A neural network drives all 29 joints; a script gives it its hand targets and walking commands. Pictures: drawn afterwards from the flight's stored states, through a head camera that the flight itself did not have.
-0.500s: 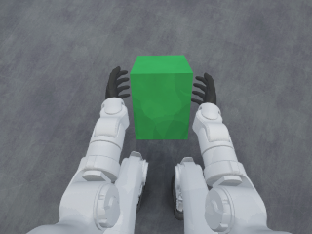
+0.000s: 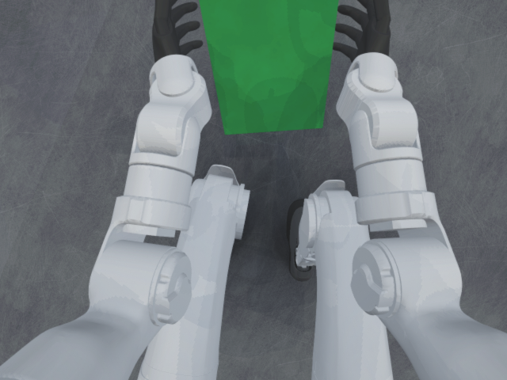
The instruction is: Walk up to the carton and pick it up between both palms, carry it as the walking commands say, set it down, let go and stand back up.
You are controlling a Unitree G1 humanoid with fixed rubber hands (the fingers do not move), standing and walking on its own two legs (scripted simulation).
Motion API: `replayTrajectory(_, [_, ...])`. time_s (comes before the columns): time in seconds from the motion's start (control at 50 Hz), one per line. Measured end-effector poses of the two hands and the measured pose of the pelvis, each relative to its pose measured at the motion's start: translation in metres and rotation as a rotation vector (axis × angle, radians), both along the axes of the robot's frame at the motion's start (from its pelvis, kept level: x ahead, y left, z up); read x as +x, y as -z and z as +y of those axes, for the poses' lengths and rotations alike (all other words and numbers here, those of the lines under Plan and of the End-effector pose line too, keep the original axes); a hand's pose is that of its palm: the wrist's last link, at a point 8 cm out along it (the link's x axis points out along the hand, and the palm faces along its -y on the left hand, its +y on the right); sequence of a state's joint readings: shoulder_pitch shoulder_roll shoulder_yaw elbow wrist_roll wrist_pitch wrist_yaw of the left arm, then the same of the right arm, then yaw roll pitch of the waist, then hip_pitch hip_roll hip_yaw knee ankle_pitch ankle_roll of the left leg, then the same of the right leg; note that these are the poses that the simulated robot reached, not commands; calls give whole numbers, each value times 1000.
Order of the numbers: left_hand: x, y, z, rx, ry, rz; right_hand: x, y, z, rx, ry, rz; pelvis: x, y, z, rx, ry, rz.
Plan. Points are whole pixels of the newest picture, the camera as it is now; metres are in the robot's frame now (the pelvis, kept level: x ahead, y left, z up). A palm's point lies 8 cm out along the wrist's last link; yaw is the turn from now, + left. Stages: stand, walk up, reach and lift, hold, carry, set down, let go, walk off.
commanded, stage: set down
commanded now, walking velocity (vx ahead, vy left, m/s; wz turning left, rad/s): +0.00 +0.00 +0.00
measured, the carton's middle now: (268, 38) +0.56 +0.04 -0.23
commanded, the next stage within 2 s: none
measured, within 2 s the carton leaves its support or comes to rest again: neither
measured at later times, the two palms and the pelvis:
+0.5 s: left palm (196, 37) +0.53 +0.14 -0.18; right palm (361, 42) +0.55 -0.09 -0.18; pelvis +0.01 +0.00 -0.05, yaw -1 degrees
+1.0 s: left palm (198, 31) +0.55 +0.15 -0.22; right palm (358, 39) +0.58 -0.10 -0.23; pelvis +0.01 -0.01 -0.10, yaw +0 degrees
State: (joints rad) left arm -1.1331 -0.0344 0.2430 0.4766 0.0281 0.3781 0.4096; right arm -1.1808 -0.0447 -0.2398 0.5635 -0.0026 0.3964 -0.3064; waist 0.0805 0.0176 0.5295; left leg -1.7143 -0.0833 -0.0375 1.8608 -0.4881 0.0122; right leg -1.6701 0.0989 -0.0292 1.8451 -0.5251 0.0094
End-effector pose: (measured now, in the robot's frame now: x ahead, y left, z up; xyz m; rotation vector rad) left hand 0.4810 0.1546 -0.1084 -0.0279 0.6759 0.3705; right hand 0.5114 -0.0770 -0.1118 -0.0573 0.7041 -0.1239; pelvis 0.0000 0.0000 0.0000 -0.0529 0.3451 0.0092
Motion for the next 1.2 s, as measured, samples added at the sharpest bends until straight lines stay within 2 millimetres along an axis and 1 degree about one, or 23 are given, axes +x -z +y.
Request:
replayTrajectory(0.08, [3, -3, 4, 12, -22, 34, 5, 2, 5, -27, -44, 28, -3, 6, -1, 4, -11, -19])
replayTrajectory(0.16, [14, -7, 6, 25, 1, 41, 10, 3, 7, -36, -51, 33, -6, 8, -1, 10, -15, -18])
replayTrajectory(0.24, [28, 1, 5, 25, 43, 26, 18, 10, 3, -34, -34, 22, -8, 13, -1, 11, -9, 7])
replayTrajectory(0.32, [40, 19, 1, 14, 53, 1, 29, 25, -1, -32, -15, 1, -7, 24, -1, 8, 0, 43])
replayTrajectory(0.44, [49, 55, -8, 2, 33, 1, 41, 55, -8, -36, 8, -1, 1, 44, -1, 5, 9, 90])
replayTrajectory(0.54, [49, 83, -12, 8, 39, 39, 41, 81, -12, -46, 16, 32, 11, 54, -3, 10, 13, 113])
replayTrajectory(0.64, [47, 100, -11, 10, 52, 70, 36, 100, -12, -56, 11, 62, 18, 61, -5, 22, 13, 118])
replayTrajectory(0.7, [49, 103, -9, 16, 68, 76, 36, 106, -10, -57, 6, 68, 19, 65, -6, 29, 12, 114])
replayTrajectory(0.78, [53, 103, -9, 14, 89, 75, 40, 106, -12, -60, -14, 70, 17, 71, -8, 37, 10, 102])
replayTrajectory(0.94, [65, 110, -7, -48, 148, 29, 55, 113, -21, -46, -84, 61, 8, 87, -11, 45, 15, 103])
replayTrajectory(1.08, [88, 120, -1, -70, 172, -11, 79, 121, -20, -6, -100, 20, 8, 108, -12, 42, 21, 123])
replayTrajectory(1.2, [112, 132, 4, -81, 185, -34, 103, 135, -21, 69, -104, -8, 23, 118, -12, 51, 35, 166])
